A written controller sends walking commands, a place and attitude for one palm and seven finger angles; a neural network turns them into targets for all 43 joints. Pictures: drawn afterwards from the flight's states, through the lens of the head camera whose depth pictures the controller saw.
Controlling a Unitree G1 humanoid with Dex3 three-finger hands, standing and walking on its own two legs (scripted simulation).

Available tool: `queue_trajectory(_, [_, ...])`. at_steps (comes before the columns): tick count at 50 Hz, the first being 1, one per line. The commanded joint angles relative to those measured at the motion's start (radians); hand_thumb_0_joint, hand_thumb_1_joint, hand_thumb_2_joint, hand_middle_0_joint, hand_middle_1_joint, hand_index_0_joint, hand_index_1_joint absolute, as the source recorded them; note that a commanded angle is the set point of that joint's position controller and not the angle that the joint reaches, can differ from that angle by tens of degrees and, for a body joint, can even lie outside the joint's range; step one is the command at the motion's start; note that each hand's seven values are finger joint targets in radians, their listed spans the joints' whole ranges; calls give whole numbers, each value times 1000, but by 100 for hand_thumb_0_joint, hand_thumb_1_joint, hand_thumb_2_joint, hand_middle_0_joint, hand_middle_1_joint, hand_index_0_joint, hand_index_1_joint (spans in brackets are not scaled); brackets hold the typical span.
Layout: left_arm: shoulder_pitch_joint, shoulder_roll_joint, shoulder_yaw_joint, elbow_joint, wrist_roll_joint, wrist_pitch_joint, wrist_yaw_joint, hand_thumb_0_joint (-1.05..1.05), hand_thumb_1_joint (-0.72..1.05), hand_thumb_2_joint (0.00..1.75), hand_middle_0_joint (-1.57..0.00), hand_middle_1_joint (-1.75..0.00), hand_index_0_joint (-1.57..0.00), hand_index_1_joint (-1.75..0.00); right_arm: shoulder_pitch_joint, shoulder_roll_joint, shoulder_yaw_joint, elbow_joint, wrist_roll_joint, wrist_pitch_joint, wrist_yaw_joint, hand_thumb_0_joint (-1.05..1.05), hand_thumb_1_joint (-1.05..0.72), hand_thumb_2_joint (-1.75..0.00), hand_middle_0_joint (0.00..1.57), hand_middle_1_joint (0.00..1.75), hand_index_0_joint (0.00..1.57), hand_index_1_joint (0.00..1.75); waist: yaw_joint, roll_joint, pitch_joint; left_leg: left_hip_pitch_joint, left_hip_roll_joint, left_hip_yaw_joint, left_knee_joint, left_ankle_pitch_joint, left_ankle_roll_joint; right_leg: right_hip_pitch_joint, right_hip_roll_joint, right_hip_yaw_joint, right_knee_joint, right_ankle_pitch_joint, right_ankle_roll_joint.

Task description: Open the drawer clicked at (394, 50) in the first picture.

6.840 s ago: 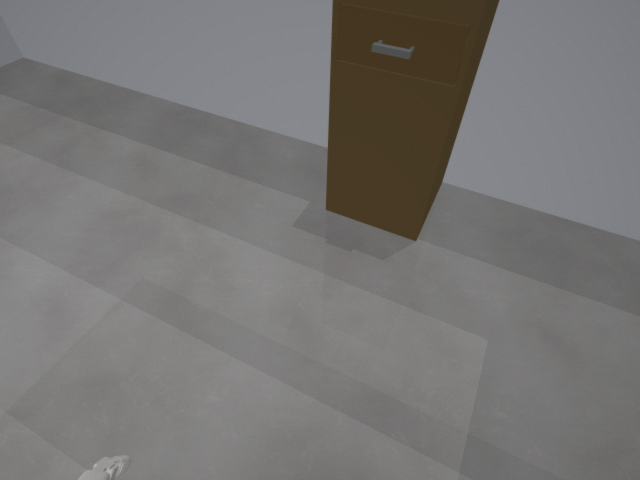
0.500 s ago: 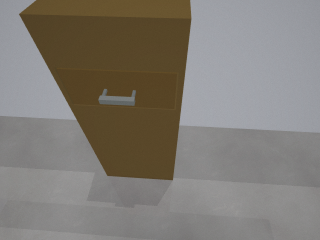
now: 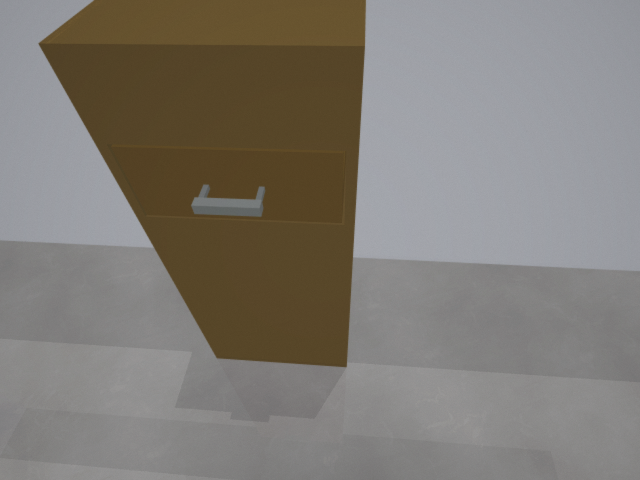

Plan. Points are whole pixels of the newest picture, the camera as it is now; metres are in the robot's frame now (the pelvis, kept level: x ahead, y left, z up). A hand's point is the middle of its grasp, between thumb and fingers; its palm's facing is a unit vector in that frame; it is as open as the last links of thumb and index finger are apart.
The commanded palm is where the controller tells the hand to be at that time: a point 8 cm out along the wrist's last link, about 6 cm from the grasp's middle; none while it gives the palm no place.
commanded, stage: raise the hand with hooked fingers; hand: left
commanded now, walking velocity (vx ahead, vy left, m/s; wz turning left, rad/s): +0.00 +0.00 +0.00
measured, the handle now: (230, 198) +0.55 +0.20 +0.01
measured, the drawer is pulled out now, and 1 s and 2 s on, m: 0.00 0.00 0.00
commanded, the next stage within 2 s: move the hooked fingers above the handle in 1.90 s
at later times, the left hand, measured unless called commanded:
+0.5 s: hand out of the picture +0.12 +0.19 -0.06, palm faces -0.13 -0.17 -0.98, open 9.0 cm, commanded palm +0.15 +0.21 +0.01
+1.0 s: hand (132, 377) +0.22 +0.24 +0.03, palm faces +0.06 -0.09 -0.99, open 12.0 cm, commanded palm +0.20 +0.24 +0.10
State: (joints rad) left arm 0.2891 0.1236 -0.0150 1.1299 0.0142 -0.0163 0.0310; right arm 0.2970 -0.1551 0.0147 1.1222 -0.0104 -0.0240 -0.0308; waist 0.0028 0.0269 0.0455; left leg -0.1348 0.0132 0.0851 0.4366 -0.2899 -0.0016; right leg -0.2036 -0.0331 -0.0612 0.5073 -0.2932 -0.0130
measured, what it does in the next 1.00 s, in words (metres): stands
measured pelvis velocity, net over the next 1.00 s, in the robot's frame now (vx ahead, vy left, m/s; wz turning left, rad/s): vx -0.02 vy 0.01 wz -0.01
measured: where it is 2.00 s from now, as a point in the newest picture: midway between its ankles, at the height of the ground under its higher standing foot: outside the picture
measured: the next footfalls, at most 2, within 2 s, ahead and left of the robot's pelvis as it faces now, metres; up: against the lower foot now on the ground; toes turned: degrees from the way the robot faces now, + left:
none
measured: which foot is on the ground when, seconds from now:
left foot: down 0.00-1.00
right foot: down 0.00-1.00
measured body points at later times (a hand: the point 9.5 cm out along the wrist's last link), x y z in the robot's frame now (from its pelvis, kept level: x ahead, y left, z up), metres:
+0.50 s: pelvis -0.03 -0.03 -0.03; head +0.01 -0.04 +0.41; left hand +0.12 +0.20 -0.01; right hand +0.24 -0.25 -0.09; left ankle -0.03 +0.12 -0.74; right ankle -0.01 -0.11 -0.74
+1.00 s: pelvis -0.02 +0.01 -0.02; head +0.01 -0.02 +0.43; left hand +0.21 +0.24 +0.09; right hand +0.15 -0.23 -0.13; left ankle -0.04 +0.12 -0.74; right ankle -0.01 -0.11 -0.74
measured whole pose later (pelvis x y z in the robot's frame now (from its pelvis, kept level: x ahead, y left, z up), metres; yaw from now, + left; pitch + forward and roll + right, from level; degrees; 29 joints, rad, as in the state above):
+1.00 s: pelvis -0.02 +0.01 -0.02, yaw -1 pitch +4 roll +1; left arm 0.26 0.43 -0.03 -0.11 0.99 -0.04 0.27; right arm 0.18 -0.26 -0.03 0.61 -0.05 0.09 -0.02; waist 0.07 0.06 -0.02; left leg -0.37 0.01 0.06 0.64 -0.35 0.01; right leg -0.42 -0.04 -0.04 0.67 -0.32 -0.01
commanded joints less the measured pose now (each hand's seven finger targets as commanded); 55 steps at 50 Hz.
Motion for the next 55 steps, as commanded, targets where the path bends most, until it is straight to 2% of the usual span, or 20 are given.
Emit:
queue_trajectory(1, [-645, 392, -50, -1485, 126, -213, 40, 0, 88, 89, -20, -32, -20, -32, -34, -265, -25, -417, 57, -166, -48, 0, -90, -90, 20, 30, 20, 30, -49, 90, -473, 119, -6, -41, -1, 361, 55, 106, -31, 182, 9, 569, -32])
queue_trajectory(2, [-213, 351, 18, -1187, 139, -116, 115, 0, 85, 88, -20, -33, -20, -33, -128, -181, -34, -368, 49, -254, -93, 0, -90, -90, 20, 30, 20, 30, 27, 240, -406, 155, 18, -39, -8, 550, 56, 63, -2, 105, 46, 345, -45])
queue_trajectory(3, [-176, 284, 14, -1148, 88, -50, 173, 0, 83, 87, -21, -34, -21, -34, -113, -182, -60, -305, 66, -281, -93, 0, -90, -90, 20, 30, 20, 30, 18, 276, -284, 79, 23, -42, 5, 432, 21, -27, 4, 60, 20, 172, -30])
queue_trajectory(4, [90, 102, -84, -999, 122, 49, 185, 0, 81, 86, -21, -36, -21, -36, -93, -130, -51, -319, 76, -287, -87, 0, -90, -90, 20, 30, 20, 30, 5, 157, -205, -5, 32, -51, -3, 379, 27, -58, 12, 50, 13, 156, -21])
queue_trajectory(5, [-43, 100, -130, -1214, 157, 46, 183, 0, 78, 85, -21, -37, -21, -37, -143, -156, -45, -408, 79, -305, -78, 0, -90, -90, 20, 30, 20, 30, 2, 119, -104, -46, 25, -73, -1, 320, 29, -88, 5, 47, 5, 178, -21])
queue_trajectory(6, [-13, 159, -100, -1242, 249, 37, 202, 0, 76, 84, -21, -39, -21, -39, -155, -196, -53, -421, 56, -312, -75, 0, -90, -90, 20, 30, 20, 30, -8, 74, -159, -49, 17, -71, 28, 288, 32, -128, 13, 42, 12, 157, -27])
queue_trajectory(7, [8, 161, -123, -1244, 334, 29, 227, 0, 74, 83, -21, -40, -21, -40, -166, -204, -47, -452, 32, -308, -67, 0, -90, -90, 20, 30, 20, 30, -23, 2, -100, -100, 1, -77, 57, 240, 37, -196, 23, 31, 17, 125, -27])
queue_trajectory(9, [79, 158, -123, -1152, 509, 43, 269, 0, 69, 81, -22, -43, -22, -43, -153, -205, -60, -523, -1, -267, -44, 0, -90, -90, 20, 30, 20, 30, -10, -196, -80, -197, -32, -77, 114, 169, 37, -266, 32, 28, 23, -1, -20])
queue_trajectory(11, [324, 157, -95, -1048, 666, 45, 295, 0, 64, 79, -22, -47, -22, -47, -200, -210, -86, -597, -30, -204, -15, 0, -90, -90, 20, 30, 20, 30, 64, -321, -44, -299, -53, -62, 141, 89, 26, -258, 27, 75, 5, -89, -20])
queue_trajectory(13, [472, 192, -35, -1004, 797, 25, 305, 0, 60, 77, -22, -50, -22, -50, -232, -203, -94, -627, -31, -108, 26, 0, -90, -90, 20, 30, 20, 30, 139, -329, -80, -378, -55, -44, 147, 116, 10, -171, 25, 125, 44, 48, -39])
queue_trajectory(16, [347, 271, 11, -1157, 936, -28, 327, 0, 53, 74, -23, -54, -23, -54, -311, -191, -79, -705, -27, -9, 64, 0, -90, -90, 20, 30, 20, 30, 161, -258, -176, -428, -67, -21, 180, 127, 9, -127, 12, 162, 117, 149, -47])
queue_trajectory(21, [78, 394, 95, -1405, 1076, -54, 437, 0, 41, 69, -24, -62, -24, -62, -313, -160, -79, -753, -56, 48, 62, 0, -90, -90, 20, 30, 20, 30, 137, 73, -345, -334, -90, -21, 272, 119, 21, -202, 34, 224, 169, 134, -63])
queue_trajectory(23, [-118, 446, 119, -1530, 1095, -75, 479, 0, 36, 67, -24, -64, -24, -64, -306, -153, -79, -737, -78, 56, 52, 0, -90, -90, 20, 30, 20, 30, 81, 67, -409, -283, -88, -48, 341, 130, 27, -283, 28, 249, 186, 111, -59])
queue_trajectory(28, [-218, 409, 79, -1484, 1032, -156, 481, 0, 25, 62, -25, -72, -25, -72, -305, -150, -76, -717, -86, 34, 34, 0, -90, -90, 20, 30, 20, 30, -2, -38, -325, -285, -77, -83, 414, 58, 42, -398, 16, 233, 154, 34, -39])
queue_trajectory(30, [-186, 402, 74, -1410, 1010, -142, 452, 0, 20, 60, -25, -75, -25, -75, -305, -156, -74, -713, -86, 35, 34, 0, -90, -90, 20, 30, 20, 30, 4, -76, -311, -323, -74, -77, 388, 37, 43, -346, 12, 201, 141, 47, -26])
queue_trajectory(34, [-22, 392, 74, -1274, 967, 18, 349, 0, 11, 56, -26, -81, -26, -81, -322, -163, -58, -720, -44, 69, 25, 0, -90, -90, 20, 30, 20, 30, 71, -140, -342, -380, -64, -55, 271, 75, 35, -125, 10, 150, 123, 185, -8])
queue_trajectory(38, [3, 449, 101, -1347, 952, 82, 251, 0, 1, 52, -26, -87, -26, -87, -356, -166, -33, -731, -25, 79, 14, 0, -90, -90, 20, 30, 20, 30, 109, -114, -314, -335, -51, -48, 180, 111, 28, -29, 8, 134, 101, 207, -11])
queue_trajectory(41, [-39, 454, 106, -1436, 952, 49, 231, 0, -6, 49, -27, -92, -27, -92, -333, -168, -33, -723, -30, 73, 10, 0, -90, -90, 20, 30, 20, 30, 107, -60, -288, -279, -39, -54, 136, 130, 28, -27, 9, 95, 78, 191, -15])
queue_trajectory(47, [-222, 476, 140, -1457, 973, -41, 296, 0, -20, 43, -28, -100, -28, -100, -297, -169, -56, -695, -41, 50, 4, 0, -90, -90, 20, 30, 20, 30, 80, 23, -281, -171, -37, -68, 123, 160, 27, -108, 22, 57, 62, 125, -30])
queue_trajectory(55, [-380, 468, 70, -1405, 946, 44, 231, 0, -38, 35, -29, -112, -29, -112, -304, -186, -71, -669, -9, 61, 9, 0, -90, -90, 20, 30, 20, 30, 76, 35, -297, -96, -21, -84, 59, 281, 14, -46, 28, 23, 40, 206, -30])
